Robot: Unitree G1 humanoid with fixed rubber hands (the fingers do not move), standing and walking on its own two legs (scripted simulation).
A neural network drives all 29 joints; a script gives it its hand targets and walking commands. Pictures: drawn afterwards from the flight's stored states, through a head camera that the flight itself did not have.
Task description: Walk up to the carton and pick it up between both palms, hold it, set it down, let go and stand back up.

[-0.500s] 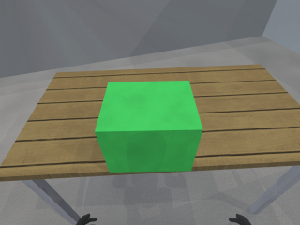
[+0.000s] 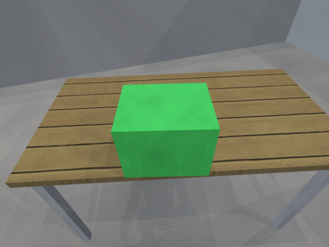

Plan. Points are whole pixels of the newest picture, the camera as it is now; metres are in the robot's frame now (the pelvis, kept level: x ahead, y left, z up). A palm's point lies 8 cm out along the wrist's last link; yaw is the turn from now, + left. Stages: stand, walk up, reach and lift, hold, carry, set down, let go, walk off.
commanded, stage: stand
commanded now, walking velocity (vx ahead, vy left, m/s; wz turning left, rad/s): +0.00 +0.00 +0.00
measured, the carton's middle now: (165, 129) +0.47 +0.02 +0.02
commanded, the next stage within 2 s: none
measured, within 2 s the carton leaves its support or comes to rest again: neither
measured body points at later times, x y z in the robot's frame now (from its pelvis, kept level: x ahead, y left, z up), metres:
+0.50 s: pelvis -0.04 +0.03 +0.00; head -0.07 +0.03 +0.45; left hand -0.09 +0.25 -0.16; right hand -0.07 -0.20 -0.16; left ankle +0.07 +0.09 -0.74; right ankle -0.01 -0.07 -0.74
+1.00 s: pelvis -0.08 +0.04 -0.02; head -0.10 +0.05 +0.43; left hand -0.12 +0.28 -0.17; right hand -0.10 -0.21 -0.16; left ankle -0.14 +0.17 -0.74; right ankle -0.07 -0.05 -0.74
